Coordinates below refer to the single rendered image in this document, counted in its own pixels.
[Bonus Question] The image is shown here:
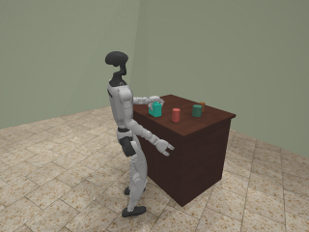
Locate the sponge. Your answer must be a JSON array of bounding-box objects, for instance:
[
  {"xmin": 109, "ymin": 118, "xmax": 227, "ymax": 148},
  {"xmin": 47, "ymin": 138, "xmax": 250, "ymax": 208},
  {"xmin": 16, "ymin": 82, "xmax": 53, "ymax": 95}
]
[{"xmin": 149, "ymin": 101, "xmax": 162, "ymax": 117}]

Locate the humanoid robot torso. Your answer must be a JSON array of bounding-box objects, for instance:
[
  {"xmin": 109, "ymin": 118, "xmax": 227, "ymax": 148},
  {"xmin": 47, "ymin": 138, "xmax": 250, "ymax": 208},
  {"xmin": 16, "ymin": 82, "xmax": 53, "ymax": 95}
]
[{"xmin": 107, "ymin": 82, "xmax": 133, "ymax": 146}]

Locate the left robot hand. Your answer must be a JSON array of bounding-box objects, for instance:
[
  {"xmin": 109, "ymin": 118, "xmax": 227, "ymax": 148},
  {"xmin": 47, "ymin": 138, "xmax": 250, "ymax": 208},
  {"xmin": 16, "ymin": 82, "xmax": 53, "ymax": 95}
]
[{"xmin": 148, "ymin": 96, "xmax": 164, "ymax": 111}]

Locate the right robot hand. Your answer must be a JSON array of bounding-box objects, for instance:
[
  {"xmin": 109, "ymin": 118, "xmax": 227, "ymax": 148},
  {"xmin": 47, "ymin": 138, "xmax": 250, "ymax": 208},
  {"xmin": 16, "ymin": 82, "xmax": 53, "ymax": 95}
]
[{"xmin": 155, "ymin": 139, "xmax": 175, "ymax": 157}]

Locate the robot right forearm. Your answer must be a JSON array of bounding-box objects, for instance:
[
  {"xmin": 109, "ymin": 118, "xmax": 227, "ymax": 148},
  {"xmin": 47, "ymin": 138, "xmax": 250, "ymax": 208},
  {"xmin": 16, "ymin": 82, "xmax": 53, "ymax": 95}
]
[{"xmin": 128, "ymin": 121, "xmax": 159, "ymax": 145}]

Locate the robot left forearm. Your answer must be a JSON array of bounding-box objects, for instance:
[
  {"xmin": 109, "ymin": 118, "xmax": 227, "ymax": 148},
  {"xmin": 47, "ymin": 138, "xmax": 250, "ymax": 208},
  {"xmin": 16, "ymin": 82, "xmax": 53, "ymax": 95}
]
[{"xmin": 133, "ymin": 97, "xmax": 152, "ymax": 105}]

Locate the left robot thigh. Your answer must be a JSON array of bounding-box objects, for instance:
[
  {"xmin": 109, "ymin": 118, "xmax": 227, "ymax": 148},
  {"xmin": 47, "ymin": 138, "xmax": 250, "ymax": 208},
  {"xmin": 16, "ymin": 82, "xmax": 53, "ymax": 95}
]
[{"xmin": 129, "ymin": 133, "xmax": 142, "ymax": 168}]

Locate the right robot upper arm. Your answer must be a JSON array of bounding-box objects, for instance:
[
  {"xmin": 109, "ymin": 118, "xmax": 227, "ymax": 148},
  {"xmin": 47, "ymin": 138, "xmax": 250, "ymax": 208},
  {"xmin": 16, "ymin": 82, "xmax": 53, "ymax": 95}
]
[{"xmin": 118, "ymin": 87, "xmax": 136, "ymax": 130}]

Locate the table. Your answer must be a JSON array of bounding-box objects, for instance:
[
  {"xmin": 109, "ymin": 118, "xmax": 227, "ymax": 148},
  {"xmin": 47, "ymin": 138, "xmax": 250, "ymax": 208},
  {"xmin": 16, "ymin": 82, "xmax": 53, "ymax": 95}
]
[{"xmin": 133, "ymin": 94, "xmax": 237, "ymax": 207}]

